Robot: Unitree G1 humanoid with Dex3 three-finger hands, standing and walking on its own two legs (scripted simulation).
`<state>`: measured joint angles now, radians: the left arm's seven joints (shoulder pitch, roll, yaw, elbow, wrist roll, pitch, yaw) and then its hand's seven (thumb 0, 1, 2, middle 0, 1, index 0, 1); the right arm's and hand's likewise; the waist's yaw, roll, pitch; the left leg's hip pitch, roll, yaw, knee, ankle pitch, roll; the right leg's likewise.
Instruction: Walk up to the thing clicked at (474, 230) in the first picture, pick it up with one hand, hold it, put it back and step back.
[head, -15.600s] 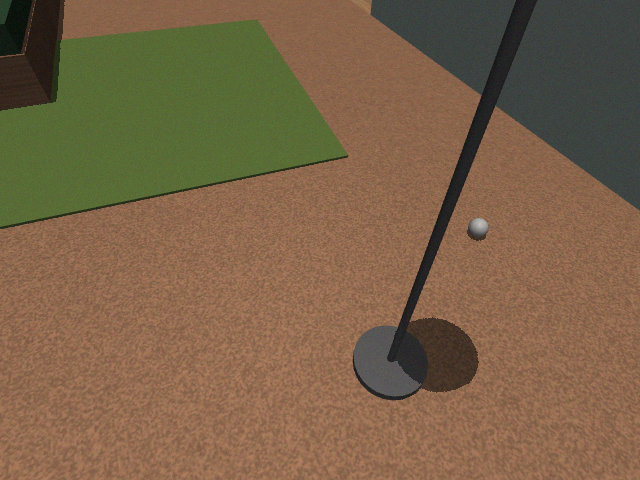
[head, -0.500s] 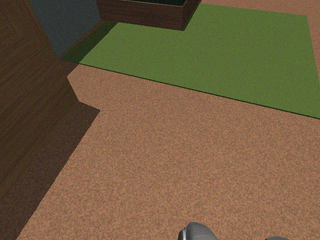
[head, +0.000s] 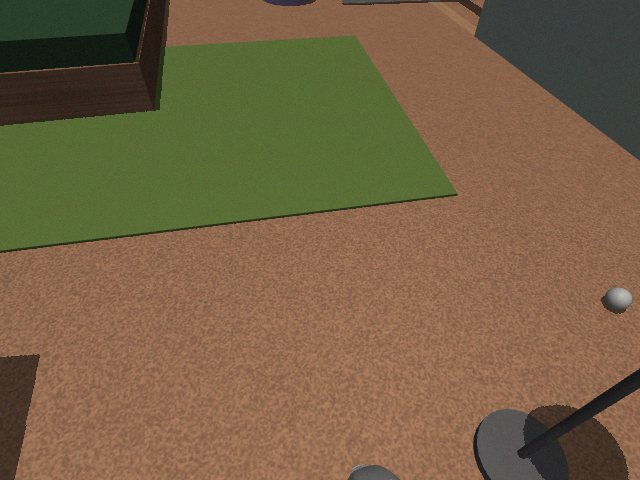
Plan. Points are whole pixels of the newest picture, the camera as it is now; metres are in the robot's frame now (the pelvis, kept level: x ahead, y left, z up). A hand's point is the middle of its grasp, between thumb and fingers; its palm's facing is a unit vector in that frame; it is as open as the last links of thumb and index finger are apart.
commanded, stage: walk up
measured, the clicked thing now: (618, 298) +0.77 -1.18 -0.73
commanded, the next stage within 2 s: none
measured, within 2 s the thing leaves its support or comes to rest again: neither
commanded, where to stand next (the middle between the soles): +0.18 +0.00 m, yaw -47 degrees
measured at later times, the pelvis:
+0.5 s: pelvis +0.15 +0.06 -0.01, yaw -21 degrees
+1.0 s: pelvis +0.14 +0.07 -0.05, yaw -38 degrees
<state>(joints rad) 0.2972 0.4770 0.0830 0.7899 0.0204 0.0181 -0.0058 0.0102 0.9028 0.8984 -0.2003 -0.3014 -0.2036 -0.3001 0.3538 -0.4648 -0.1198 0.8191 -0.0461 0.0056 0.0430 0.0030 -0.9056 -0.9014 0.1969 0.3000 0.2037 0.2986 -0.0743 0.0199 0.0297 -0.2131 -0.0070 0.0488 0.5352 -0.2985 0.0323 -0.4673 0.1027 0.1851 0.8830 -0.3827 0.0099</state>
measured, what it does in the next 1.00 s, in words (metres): walks ahead, turning right: right foot, then left foot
